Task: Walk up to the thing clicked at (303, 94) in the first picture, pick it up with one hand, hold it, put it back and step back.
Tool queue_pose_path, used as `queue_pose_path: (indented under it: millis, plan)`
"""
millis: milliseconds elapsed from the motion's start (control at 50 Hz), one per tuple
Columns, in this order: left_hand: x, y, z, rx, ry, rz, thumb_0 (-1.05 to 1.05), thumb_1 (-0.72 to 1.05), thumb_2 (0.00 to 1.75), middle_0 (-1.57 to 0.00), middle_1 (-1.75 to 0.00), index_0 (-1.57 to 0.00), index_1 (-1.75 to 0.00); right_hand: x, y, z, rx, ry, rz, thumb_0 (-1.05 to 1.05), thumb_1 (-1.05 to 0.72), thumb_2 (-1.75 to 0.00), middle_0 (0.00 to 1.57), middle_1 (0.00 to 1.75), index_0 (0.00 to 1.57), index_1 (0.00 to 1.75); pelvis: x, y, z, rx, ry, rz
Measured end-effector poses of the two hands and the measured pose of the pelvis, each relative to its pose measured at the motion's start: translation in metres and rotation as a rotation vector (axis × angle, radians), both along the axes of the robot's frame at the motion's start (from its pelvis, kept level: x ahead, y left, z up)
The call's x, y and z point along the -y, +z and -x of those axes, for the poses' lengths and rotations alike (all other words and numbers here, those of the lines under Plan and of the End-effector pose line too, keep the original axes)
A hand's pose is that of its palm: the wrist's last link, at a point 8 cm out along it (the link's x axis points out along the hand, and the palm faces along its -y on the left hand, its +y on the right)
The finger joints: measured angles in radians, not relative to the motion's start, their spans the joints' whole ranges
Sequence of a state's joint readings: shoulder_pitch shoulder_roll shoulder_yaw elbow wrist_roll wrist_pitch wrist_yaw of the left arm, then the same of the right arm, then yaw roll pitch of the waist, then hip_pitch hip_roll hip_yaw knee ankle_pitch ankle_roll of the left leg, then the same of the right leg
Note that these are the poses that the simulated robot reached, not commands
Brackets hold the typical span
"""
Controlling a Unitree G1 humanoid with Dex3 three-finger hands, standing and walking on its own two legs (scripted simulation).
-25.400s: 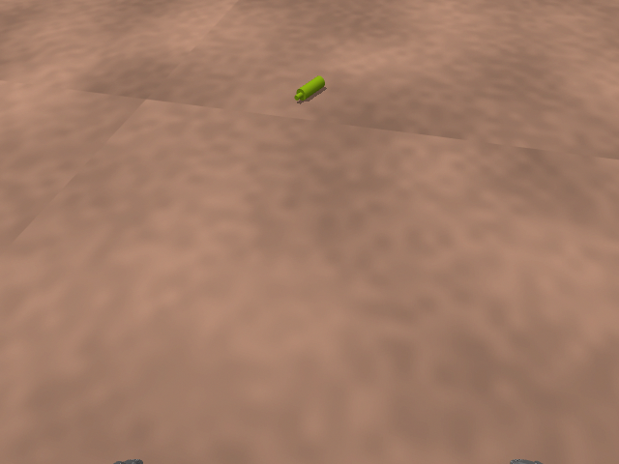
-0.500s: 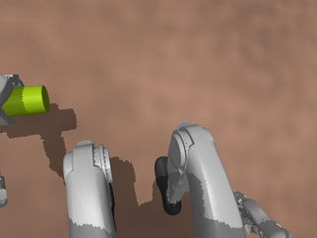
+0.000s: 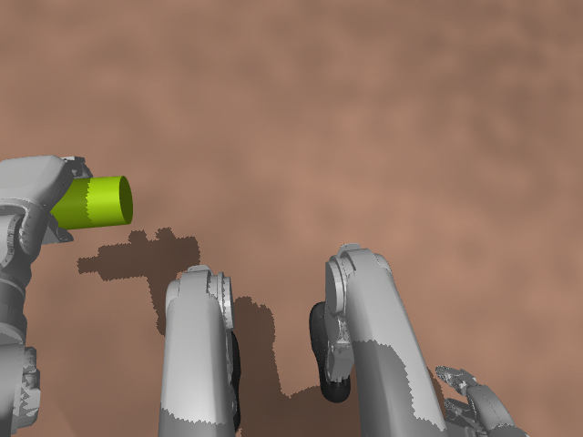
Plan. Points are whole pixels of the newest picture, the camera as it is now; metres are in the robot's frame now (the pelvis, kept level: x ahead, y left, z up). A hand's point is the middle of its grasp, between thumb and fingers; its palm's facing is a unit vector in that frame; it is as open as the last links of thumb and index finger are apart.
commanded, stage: lift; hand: left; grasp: from above
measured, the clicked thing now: (38, 206) +0.42 +0.34 -0.14
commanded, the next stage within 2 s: hold in 1.20 s
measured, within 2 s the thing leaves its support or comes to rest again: neither
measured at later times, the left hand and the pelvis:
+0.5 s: hand out of the picture +0.35 +0.28 +0.08, palm faces -0.45 -0.10 -0.89, open 10.0 cm; pelvis +0.01 +0.00 +0.17, yaw +3 degrees
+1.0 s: hand out of the picture +0.36 +0.24 +0.22, palm faces -0.45 -0.09 -0.89, open 10.0 cm; pelvis +0.05 +0.00 +0.30, yaw +2 degrees
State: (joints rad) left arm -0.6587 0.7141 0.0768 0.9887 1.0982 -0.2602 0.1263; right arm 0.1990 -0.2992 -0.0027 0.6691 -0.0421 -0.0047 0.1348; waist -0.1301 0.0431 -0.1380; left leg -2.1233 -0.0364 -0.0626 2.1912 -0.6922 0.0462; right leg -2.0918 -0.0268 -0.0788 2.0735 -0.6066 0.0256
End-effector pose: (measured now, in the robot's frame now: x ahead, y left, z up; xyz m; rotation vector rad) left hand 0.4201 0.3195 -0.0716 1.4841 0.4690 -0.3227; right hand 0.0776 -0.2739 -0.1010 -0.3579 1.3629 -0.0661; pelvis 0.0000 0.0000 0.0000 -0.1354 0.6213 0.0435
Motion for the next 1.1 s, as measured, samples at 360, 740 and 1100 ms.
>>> queue_pose_path:
  millis: [360, 740, 1100]
  plan:
    - [0.023, 0.148, 0.046, 0.055, 0.009, 0.019, 0.01, -0.03, 0.58, -0.66, -0.65, -0.69, -0.6, -0.011, 0.106, -0.057, 0.229, -0.045, -0.007, 0.0, -0.91, -0.9, 0.2, 0.3, 0.2, 0.3, 0.0, 0.109, -0.003, 0.103, 0.009, -0.042]
    - [0.053, 0.292, 0.065, 0.028, 0.009, 0.021, 0.0, -0.01, 0.57, -0.62, -0.71, -0.65, -0.67, -0.017, 0.241, -0.052, 0.319, -0.14, -0.005, 0.0, -0.9, -0.9, 0.2, 0.3, 0.2, 0.3, 0.0, 0.245, -0.03, 0.293, 0.004, -0.088]
    - [0.075, 0.363, 0.05, 0.033, 0.034, 0.016, 0.0, -0.01, 0.57, -0.61, -0.72, -0.65, -0.68, -0.015, 0.303, -0.063, 0.325, -0.167, -0.03, 0.0, -0.9, -0.9, 0.2, 0.3, 0.2, 0.3, 0.001, 0.313, -0.057, 0.413, -0.01, -0.115]
